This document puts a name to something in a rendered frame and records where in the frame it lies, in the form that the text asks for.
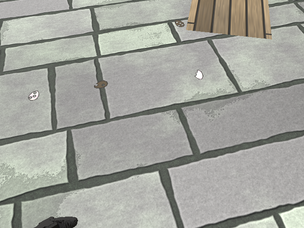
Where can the left robot hand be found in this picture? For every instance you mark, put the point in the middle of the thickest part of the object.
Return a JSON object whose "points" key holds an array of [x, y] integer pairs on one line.
{"points": [[61, 222]]}

